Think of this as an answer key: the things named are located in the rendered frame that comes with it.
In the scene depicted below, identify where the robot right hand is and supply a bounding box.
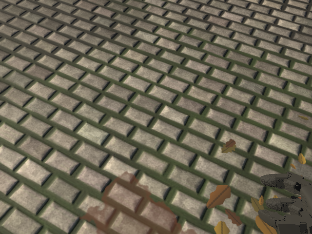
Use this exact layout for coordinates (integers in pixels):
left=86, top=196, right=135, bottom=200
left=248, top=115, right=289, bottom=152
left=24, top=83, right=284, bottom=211
left=258, top=172, right=312, bottom=234

